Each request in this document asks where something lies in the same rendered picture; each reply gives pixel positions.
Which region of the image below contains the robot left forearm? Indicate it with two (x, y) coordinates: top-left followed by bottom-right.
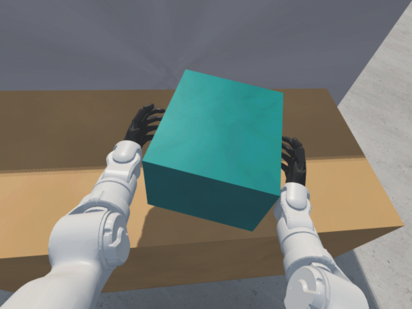
(48, 140), (142, 265)

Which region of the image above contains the robot right hand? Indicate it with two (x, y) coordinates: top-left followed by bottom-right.
(281, 136), (306, 186)

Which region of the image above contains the robot right upper arm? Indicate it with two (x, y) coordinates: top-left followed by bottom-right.
(284, 265), (369, 309)

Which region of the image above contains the carton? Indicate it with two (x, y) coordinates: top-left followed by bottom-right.
(142, 70), (283, 232)

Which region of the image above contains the robot right forearm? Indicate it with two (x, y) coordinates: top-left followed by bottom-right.
(274, 182), (352, 283)

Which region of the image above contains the pedestal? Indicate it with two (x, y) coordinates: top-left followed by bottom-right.
(0, 88), (405, 293)

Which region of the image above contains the robot left upper arm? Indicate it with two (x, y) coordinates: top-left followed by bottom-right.
(0, 211), (130, 309)

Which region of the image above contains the robot left hand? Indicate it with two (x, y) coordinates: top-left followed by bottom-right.
(124, 104), (165, 148)

